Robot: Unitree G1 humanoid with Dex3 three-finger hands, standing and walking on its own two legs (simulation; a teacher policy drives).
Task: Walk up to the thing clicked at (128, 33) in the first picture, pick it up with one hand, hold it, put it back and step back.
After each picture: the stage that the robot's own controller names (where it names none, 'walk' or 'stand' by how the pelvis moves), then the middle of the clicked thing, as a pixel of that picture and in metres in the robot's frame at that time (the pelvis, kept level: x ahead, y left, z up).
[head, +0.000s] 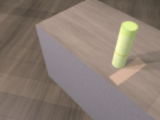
stand; (123, 46) +0.60 -0.18 -0.05
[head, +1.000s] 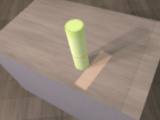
walk; (78, 47) +0.53 +0.07 -0.03
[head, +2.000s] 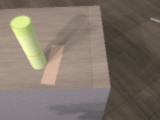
stand; (31, 45) +0.52 +0.22 +0.00
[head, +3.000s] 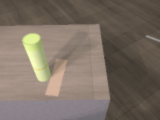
stand; (38, 59) +0.52 +0.22 -0.04
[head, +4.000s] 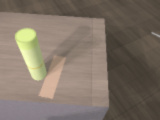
stand; (33, 57) +0.47 +0.22 -0.03
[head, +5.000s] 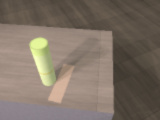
stand; (44, 64) +0.50 +0.19 -0.05
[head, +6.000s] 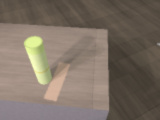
stand; (39, 62) +0.50 +0.21 -0.05
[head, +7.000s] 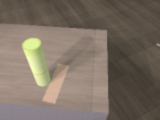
stand; (38, 64) +0.49 +0.22 -0.05
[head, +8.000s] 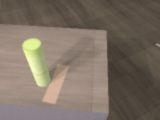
stand; (38, 65) +0.49 +0.22 -0.05
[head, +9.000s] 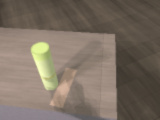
rise first; (46, 68) +0.47 +0.20 -0.05
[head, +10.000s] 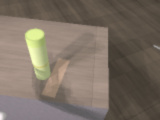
go down; (39, 57) +0.51 +0.20 -0.03
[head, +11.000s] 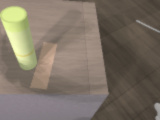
go down; (22, 43) +0.49 +0.19 +0.03
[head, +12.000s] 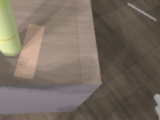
close in; (2, 24) +0.50 +0.20 +0.05
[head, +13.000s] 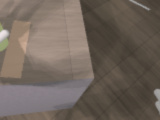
close; out of the picture +0.53 +0.21 +0.07
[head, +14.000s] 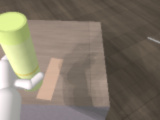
lift; (23, 59) +0.36 +0.17 +0.15
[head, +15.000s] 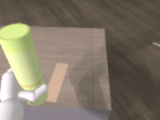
hold; (27, 70) +0.32 +0.17 +0.15
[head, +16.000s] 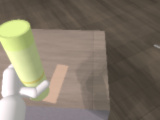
hold; (28, 66) +0.33 +0.16 +0.16
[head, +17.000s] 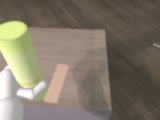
hold; (25, 68) +0.32 +0.17 +0.16
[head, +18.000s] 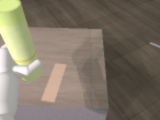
crouch; (21, 46) +0.39 +0.19 +0.18
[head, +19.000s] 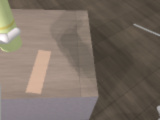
lower; out of the picture +0.50 +0.21 +0.18
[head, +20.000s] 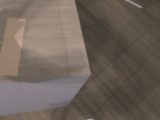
lower; out of the picture +0.54 +0.22 +0.08
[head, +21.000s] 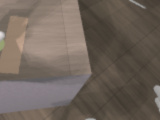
lower; out of the picture +0.52 +0.21 +0.07
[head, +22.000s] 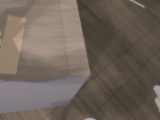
lower; out of the picture +0.53 +0.22 +0.08
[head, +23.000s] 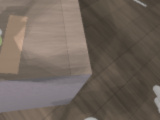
lower; out of the picture +0.53 +0.22 +0.08
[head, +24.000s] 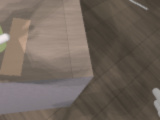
open; out of the picture +0.52 +0.21 +0.07
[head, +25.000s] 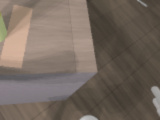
rise; out of the picture +0.51 +0.21 +0.08
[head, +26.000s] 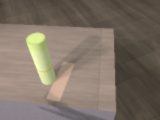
sink last; (42, 61) +0.49 +0.21 +0.00
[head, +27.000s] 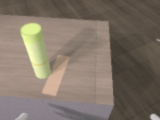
stand; (37, 54) +0.50 +0.20 +0.02
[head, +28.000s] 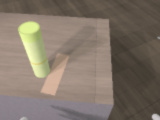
stand; (36, 53) +0.49 +0.20 +0.02
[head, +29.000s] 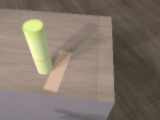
stand; (39, 50) +0.50 +0.19 +0.01
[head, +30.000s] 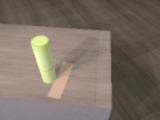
stand; (45, 61) +0.52 +0.20 -0.05
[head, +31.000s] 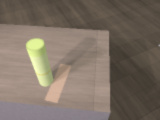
stand; (41, 64) +0.49 +0.20 -0.05
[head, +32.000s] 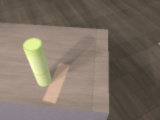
stand; (39, 64) +0.49 +0.21 -0.05
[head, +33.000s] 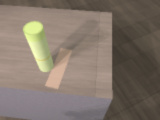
walk; (40, 49) +0.51 +0.20 -0.04
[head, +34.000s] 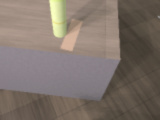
walk; (58, 13) +0.69 +0.14 -0.02
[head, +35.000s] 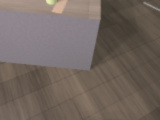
walk; out of the picture +0.99 +0.23 -0.03
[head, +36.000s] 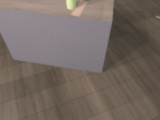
stand; out of the picture +1.14 +0.13 -0.03
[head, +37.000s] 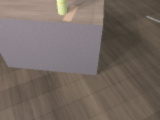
stand; out of the picture +1.14 +0.16 -0.05
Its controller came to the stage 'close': yes
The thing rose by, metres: 0.21
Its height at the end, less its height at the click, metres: +0.00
